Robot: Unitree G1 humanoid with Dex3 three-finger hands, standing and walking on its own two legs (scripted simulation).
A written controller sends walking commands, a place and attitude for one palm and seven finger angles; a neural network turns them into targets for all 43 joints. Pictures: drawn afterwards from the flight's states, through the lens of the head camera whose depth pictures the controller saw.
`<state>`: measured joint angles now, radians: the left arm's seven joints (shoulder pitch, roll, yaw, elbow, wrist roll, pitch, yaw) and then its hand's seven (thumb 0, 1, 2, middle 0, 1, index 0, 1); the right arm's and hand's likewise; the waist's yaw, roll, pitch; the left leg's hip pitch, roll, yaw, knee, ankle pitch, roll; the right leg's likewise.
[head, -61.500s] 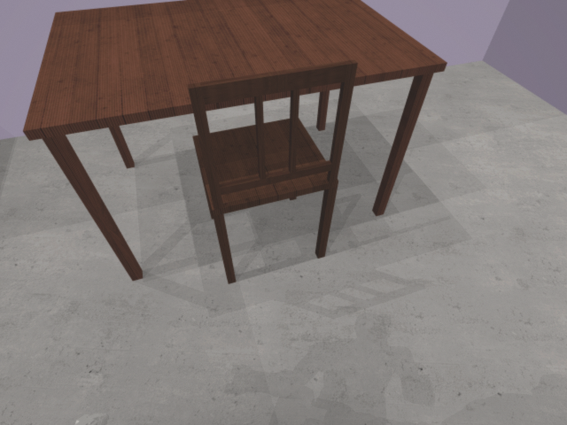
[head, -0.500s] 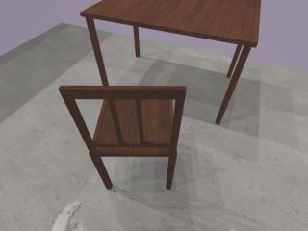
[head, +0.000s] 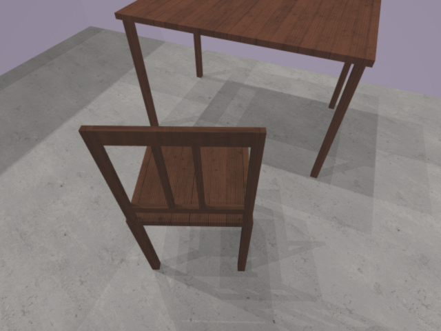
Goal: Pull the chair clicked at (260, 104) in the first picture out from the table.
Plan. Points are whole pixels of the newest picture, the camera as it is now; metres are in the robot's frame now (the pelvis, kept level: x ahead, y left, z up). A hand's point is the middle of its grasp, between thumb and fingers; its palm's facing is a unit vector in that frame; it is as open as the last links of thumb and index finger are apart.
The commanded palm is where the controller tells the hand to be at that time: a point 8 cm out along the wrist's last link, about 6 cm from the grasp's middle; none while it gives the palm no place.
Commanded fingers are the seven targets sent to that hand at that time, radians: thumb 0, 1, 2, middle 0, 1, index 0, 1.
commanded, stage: let the arm hang, fingers relaxed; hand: left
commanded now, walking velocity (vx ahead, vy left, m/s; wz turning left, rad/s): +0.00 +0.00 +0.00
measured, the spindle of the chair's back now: (164, 179) +0.50 +0.18 -0.10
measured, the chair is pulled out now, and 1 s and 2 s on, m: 0.64 0.64 0.64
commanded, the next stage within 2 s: look to check the result in 0.40 s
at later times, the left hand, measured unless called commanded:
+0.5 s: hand out of the picture -0.01 +0.16 -0.17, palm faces +0.04 -0.98 -0.18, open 7.4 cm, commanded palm none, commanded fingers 0.00 0.90 0.90 -0.20 -0.30 -0.20 -0.30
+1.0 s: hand out of the picture +0.00 +0.17 -0.17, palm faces +0.04 -0.98 -0.19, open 7.4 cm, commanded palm none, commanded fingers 0.00 0.90 0.90 -0.20 -0.30 -0.20 -0.30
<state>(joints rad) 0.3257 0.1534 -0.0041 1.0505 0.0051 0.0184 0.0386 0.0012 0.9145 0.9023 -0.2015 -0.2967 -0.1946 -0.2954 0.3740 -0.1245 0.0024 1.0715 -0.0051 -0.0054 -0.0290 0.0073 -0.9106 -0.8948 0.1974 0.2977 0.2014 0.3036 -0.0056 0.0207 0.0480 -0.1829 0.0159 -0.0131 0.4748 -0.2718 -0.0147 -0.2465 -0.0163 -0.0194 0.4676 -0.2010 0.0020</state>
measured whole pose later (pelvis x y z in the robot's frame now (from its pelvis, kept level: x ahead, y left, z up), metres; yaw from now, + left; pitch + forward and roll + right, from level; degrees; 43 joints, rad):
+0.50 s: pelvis +0.00 +0.00 +0.00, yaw +0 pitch -1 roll +0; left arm 0.33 0.12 0.00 1.06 0.01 0.01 0.04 0.01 0.91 0.90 -0.20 -0.30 -0.20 -0.30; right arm 0.36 -0.10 -0.01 1.08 0.00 -0.02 -0.04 0.01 -0.91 -0.89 0.20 0.30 0.20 0.30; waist 0.00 0.01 0.04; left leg -0.18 0.01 -0.01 0.47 -0.27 -0.01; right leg -0.25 -0.02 -0.01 0.47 -0.20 0.00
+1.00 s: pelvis +0.01 +0.00 +0.00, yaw +0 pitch -1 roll +0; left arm 0.32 0.12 0.00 1.06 0.01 0.00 0.05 0.01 0.92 0.90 -0.20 -0.30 -0.20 -0.30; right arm 0.35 -0.10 -0.01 1.09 0.00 -0.02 -0.04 0.01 -0.91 -0.89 0.20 0.30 0.20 0.30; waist 0.00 0.00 0.05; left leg -0.17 0.01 -0.01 0.46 -0.28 -0.01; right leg -0.23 -0.02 -0.01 0.46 -0.21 0.01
